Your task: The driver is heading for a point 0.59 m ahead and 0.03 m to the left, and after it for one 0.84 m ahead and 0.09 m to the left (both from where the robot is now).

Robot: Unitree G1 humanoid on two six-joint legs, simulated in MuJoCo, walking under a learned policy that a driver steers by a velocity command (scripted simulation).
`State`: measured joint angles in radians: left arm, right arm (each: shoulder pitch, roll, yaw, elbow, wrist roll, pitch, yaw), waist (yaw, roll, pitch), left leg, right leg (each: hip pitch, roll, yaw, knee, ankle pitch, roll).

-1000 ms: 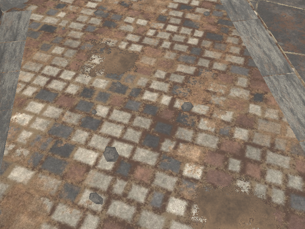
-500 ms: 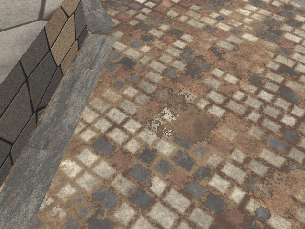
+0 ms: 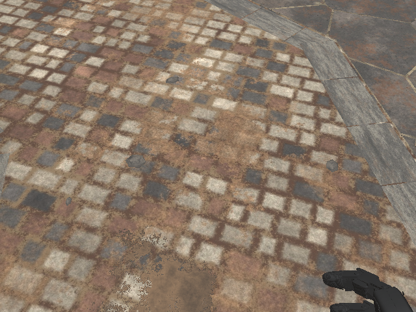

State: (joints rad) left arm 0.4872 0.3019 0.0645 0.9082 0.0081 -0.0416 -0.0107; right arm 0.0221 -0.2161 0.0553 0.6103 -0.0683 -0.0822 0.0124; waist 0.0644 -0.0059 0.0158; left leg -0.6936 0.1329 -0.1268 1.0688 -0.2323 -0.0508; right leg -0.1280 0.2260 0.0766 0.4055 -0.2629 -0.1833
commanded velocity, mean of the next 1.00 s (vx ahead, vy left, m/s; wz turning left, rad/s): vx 0.60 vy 0.00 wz -0.06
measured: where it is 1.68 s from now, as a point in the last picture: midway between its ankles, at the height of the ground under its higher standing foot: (210, 237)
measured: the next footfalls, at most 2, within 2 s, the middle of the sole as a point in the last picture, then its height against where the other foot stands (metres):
left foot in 0.20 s outside the picture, level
right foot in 0.60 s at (247, 242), level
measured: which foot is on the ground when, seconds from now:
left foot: up 0.00-0.18, down 0.20-0.60, up 0.62-0.96, down 0.98-1.00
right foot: down 0.00-0.20, up 0.22-0.58, down 0.60-0.98, up 1.00-1.00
